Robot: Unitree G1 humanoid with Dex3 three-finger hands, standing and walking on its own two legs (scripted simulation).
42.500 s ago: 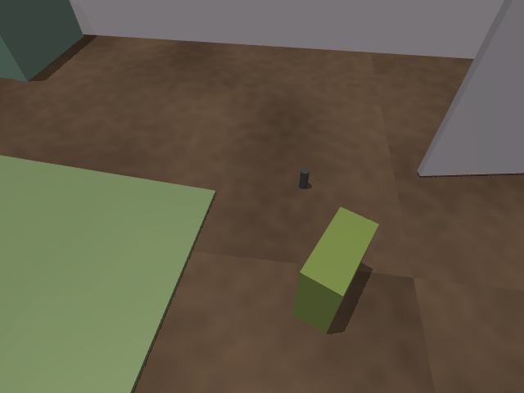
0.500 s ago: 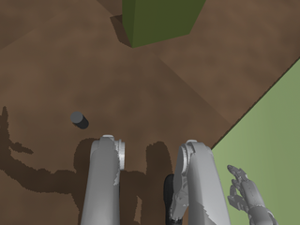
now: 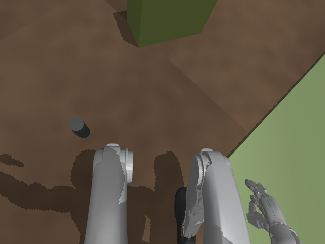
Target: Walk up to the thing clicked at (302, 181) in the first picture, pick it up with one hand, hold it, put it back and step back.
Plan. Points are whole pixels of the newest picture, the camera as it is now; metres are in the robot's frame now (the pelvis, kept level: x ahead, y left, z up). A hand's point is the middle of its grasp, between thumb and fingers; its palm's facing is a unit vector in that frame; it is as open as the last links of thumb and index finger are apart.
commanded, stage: approach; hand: left
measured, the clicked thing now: (80, 128) +0.40 +0.29 -0.31
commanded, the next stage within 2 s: close in in 0.60 s
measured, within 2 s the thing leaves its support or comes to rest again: neither
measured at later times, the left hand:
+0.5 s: hand (10, 135) +0.33 +0.40 -0.15, palm faces +0.27 -0.96 +0.04, open 17.7 cm
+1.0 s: hand (66, 135) +0.36 +0.31 -0.26, palm faces +0.27 -0.96 +0.06, open 17.6 cm
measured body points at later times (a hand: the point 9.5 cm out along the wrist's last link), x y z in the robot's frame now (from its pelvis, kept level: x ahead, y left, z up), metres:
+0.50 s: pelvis +0.00 +0.00 -0.05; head +0.21 +0.13 +0.32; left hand +0.31 +0.45 -0.15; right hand +0.21 -0.26 -0.12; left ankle +0.08 +0.12 -0.33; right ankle +0.10 -0.12 -0.33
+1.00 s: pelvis -0.02 +0.02 -0.09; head +0.20 +0.19 +0.26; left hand +0.34 +0.36 -0.26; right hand +0.17 -0.24 -0.11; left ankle +0.08 +0.12 -0.33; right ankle +0.10 -0.12 -0.33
